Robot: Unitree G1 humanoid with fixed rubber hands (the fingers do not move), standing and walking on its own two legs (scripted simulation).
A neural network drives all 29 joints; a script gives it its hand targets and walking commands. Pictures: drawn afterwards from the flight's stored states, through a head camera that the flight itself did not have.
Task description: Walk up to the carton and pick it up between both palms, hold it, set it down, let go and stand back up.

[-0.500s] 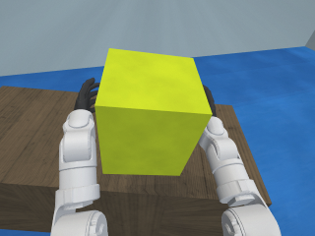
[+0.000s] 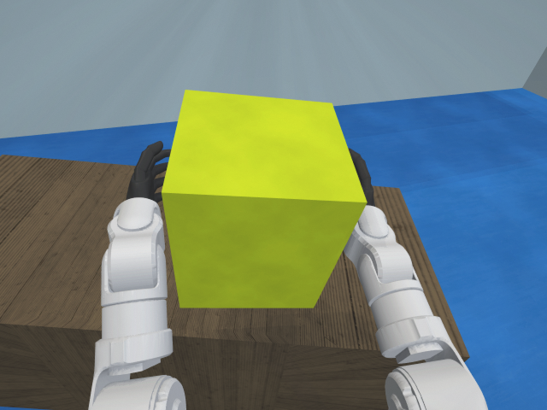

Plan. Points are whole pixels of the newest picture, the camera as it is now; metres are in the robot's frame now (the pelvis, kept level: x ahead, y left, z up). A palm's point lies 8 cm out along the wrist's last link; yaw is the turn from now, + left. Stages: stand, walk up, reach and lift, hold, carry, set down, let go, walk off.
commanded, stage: hold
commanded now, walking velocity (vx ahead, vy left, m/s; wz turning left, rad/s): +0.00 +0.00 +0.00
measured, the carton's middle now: (254, 207) +0.37 +0.01 +0.15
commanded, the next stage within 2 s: none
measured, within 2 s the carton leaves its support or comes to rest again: neither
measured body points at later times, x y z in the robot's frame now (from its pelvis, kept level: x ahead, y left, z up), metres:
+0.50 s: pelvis +0.00 +0.00 +0.00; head -0.04 +0.03 +0.45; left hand +0.37 +0.16 +0.18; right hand +0.36 -0.14 +0.17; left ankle +0.02 +0.11 -0.75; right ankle +0.02 -0.10 -0.75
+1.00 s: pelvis +0.00 +0.00 +0.00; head -0.04 +0.03 +0.45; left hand +0.37 +0.16 +0.18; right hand +0.37 -0.14 +0.17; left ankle +0.02 +0.11 -0.75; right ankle +0.02 -0.10 -0.75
